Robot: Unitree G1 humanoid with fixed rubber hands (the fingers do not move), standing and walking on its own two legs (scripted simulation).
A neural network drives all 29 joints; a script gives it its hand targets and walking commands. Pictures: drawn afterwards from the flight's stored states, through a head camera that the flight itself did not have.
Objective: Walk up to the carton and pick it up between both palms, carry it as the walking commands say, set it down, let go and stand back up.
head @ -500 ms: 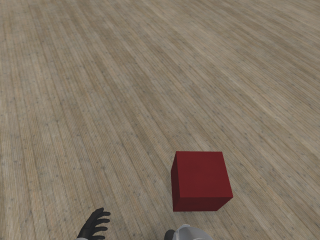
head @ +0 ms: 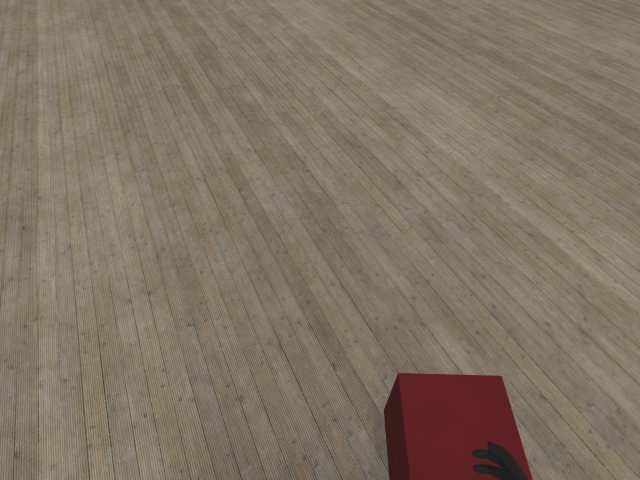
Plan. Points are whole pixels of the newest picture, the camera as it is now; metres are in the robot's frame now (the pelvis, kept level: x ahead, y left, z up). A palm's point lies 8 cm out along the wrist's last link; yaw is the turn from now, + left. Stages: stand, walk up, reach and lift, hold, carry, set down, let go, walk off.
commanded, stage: walk up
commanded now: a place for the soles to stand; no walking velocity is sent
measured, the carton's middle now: (445, 443) +0.34 -0.29 -0.62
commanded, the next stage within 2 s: none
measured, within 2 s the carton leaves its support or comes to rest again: neither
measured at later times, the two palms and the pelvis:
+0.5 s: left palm out of the picture +0.10 +0.17 -0.10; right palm out of the picture +0.07 -0.32 -0.11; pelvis -0.02 -0.07 +0.00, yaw +0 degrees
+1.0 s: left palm out of the picture +0.05 +0.16 -0.11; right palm out of the picture +0.05 -0.32 -0.11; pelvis -0.01 -0.09 +0.01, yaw +2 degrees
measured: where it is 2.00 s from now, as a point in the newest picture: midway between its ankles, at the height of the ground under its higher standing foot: outside the picture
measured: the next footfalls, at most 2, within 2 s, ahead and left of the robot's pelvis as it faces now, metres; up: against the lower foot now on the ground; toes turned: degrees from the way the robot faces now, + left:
right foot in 0.26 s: +0.04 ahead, -0.18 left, +0.00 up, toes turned -5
left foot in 0.46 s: +0.06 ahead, +0.05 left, +0.00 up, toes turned +1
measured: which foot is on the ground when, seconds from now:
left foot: down 0.00-0.26, up 0.28-0.44, down 0.46-1.00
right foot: up 0.00-0.24, down 0.26-1.00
